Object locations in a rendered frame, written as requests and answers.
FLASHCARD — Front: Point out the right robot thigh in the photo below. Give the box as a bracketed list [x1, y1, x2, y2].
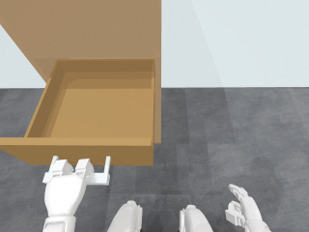
[179, 208, 213, 232]

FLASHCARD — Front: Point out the left robot thigh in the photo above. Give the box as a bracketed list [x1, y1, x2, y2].
[107, 203, 143, 232]

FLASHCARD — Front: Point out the robot thigh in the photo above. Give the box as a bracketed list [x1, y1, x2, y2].
[179, 208, 213, 232]
[107, 203, 143, 232]

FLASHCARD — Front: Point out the cabinet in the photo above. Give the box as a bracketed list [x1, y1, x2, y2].
[0, 0, 162, 144]

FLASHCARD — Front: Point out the left robot forearm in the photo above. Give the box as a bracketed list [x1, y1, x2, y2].
[42, 215, 76, 232]

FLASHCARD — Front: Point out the left robot hand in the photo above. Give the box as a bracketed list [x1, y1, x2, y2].
[44, 159, 95, 217]

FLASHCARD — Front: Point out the right robot hand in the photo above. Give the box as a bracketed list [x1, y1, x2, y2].
[225, 184, 262, 228]

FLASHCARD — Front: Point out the drawer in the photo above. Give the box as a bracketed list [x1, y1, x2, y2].
[0, 58, 155, 166]

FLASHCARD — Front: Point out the right robot forearm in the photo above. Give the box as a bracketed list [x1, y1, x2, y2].
[244, 218, 271, 232]

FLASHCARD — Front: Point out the handle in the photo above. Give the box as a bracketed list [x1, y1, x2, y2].
[42, 156, 111, 186]

